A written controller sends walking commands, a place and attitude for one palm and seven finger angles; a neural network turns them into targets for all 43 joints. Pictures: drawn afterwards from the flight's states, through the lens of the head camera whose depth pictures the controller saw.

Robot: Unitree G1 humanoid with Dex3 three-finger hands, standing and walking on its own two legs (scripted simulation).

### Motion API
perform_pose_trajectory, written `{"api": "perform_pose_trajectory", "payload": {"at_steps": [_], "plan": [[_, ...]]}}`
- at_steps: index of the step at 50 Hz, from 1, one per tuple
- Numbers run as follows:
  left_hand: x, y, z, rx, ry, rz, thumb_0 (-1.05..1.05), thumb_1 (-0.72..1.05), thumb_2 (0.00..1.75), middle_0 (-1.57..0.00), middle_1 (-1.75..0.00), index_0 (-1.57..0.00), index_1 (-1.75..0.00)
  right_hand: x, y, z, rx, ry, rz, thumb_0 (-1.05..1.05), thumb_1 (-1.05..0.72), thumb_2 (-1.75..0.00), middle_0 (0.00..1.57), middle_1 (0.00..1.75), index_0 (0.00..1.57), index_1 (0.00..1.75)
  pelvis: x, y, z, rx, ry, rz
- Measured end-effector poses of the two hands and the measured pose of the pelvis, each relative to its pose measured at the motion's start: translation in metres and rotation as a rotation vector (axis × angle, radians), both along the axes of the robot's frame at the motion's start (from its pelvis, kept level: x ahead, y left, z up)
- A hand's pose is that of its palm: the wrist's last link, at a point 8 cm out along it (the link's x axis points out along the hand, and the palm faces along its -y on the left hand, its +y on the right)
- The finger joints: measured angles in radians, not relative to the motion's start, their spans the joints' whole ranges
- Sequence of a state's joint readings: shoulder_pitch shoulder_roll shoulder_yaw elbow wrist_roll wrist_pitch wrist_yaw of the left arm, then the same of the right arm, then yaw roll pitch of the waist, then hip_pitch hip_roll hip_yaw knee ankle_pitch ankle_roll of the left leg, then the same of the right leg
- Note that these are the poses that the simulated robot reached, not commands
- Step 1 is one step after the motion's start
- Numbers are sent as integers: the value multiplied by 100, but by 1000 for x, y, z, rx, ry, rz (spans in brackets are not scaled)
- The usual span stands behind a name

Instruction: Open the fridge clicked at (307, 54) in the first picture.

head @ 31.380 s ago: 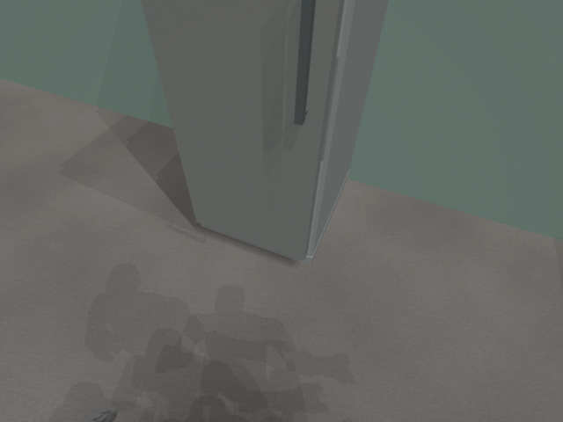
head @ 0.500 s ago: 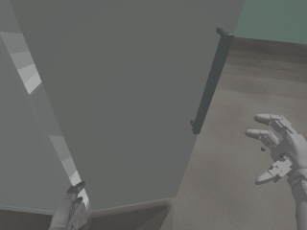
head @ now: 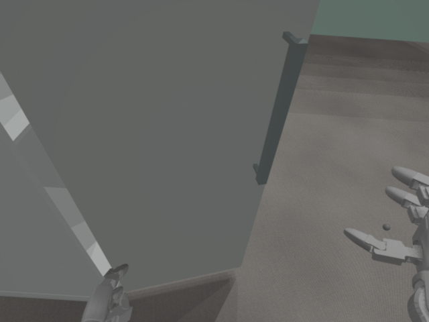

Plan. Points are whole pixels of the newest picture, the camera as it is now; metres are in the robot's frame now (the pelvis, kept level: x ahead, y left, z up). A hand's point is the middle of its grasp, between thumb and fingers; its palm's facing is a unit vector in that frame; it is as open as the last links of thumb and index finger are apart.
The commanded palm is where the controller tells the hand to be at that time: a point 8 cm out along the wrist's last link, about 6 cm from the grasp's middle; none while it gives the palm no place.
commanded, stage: draw the hand back to the body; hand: right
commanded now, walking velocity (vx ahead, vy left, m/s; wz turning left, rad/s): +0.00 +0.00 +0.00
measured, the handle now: (272, 121) +0.47 -0.12 +0.16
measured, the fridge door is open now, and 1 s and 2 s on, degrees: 74 74 74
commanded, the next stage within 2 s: step back with the hand held close in 0.72 s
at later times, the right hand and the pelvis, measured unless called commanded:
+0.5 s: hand (417, 241) +0.20 -0.28 +0.15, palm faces +0.49 +0.79 -0.37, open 7.7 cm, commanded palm +0.15 -0.31 +0.17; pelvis +0.01 +0.00 +0.00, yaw +0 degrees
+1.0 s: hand (413, 238) +0.20 -0.27 +0.16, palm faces +0.45 +0.80 -0.40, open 7.4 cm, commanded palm +0.13 -0.30 +0.17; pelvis -0.01 +0.00 +0.00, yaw +0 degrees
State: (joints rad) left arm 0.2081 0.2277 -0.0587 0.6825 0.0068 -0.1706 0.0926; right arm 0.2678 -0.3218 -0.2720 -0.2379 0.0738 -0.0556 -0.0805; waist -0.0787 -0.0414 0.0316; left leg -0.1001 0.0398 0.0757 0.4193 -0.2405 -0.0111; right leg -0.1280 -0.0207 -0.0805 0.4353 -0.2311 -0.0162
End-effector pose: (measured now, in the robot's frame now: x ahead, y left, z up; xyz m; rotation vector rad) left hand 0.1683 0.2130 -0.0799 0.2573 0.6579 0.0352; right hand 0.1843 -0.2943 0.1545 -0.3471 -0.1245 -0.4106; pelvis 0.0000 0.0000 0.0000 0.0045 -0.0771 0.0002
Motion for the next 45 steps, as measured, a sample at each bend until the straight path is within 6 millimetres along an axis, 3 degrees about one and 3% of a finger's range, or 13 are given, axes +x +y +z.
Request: {"api": "perform_pose_trajectory", "payload": {"at_steps": [10,24,45], "plan": [[15,-4,5,-8,-8,7,2,90,90,-20,-30,-20,-30,-6,-10,9,-45,5,-22,0,-33,-63,23,64,23,63,11,-5,1,0,-5,9],[27,0,12,13,-28,-14,1,90,90,-20,-30,-20,-30,-32,-19,15,-74,9,-93,1,-79,-85,22,37,21,36,12,-3,2,3,-11,-2],[6,7,7,3,-8,4,1,90,90,-20,-30,-20,-30,-37,-8,22,-92,-28,-69,2,-89,-90,21,31,21,30,0,4,2,10,-16,-2]]}}
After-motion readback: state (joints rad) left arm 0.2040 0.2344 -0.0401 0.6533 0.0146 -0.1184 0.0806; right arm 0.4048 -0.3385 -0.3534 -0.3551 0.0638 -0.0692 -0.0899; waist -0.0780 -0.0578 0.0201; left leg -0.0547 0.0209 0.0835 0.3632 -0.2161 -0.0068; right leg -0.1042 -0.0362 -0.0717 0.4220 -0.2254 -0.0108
